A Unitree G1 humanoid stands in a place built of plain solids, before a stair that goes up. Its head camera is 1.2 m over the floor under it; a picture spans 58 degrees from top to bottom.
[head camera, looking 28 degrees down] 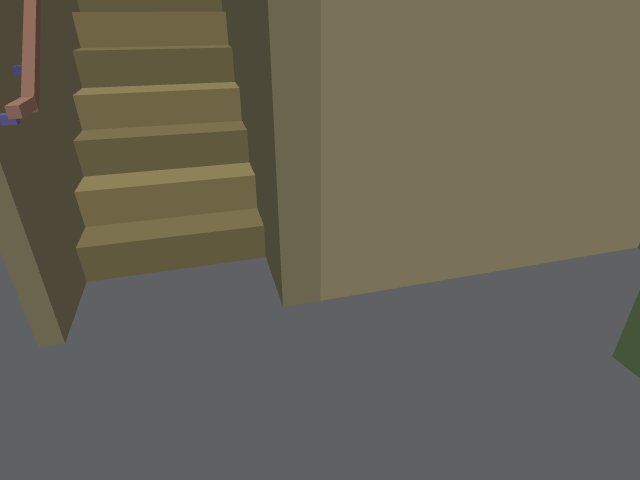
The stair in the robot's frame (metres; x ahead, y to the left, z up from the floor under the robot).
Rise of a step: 0.20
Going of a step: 0.23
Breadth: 0.90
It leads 16 degrees to the left of straight ahead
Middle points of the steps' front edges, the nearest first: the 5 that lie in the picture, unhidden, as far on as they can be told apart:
1.92 0.73 0.20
2.13 0.79 0.40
2.35 0.85 0.60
2.57 0.91 0.79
2.80 0.98 0.99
